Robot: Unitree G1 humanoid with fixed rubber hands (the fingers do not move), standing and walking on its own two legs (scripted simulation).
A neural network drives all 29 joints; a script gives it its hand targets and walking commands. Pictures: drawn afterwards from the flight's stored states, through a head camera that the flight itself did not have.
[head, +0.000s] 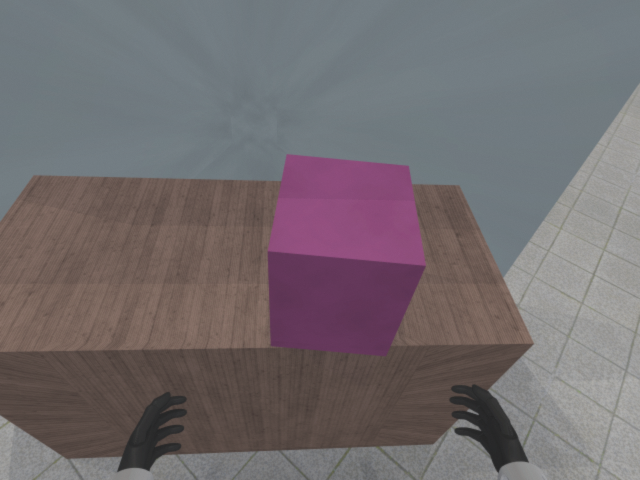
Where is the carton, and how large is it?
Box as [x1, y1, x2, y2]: [268, 154, 425, 355]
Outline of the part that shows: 287,154 268,247 271,345 385,355 425,266 408,166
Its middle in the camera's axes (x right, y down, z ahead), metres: +0.03 +0.04 +0.65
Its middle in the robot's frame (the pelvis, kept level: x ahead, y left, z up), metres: +0.45 -0.03 -0.02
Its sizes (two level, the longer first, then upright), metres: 0.210 0.200 0.250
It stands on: a pedestal, 0.64 m high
